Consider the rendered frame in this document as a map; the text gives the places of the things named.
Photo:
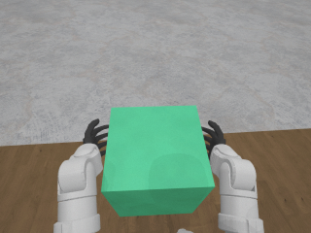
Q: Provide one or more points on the left robot hand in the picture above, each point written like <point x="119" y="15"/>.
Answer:
<point x="91" y="138"/>

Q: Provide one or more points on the carton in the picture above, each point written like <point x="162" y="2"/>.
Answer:
<point x="156" y="161"/>

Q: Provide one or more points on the right robot forearm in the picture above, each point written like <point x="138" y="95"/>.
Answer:
<point x="238" y="190"/>

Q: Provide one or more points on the left robot forearm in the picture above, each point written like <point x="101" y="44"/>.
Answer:
<point x="77" y="190"/>

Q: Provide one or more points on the right robot hand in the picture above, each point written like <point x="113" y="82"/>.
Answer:
<point x="217" y="136"/>

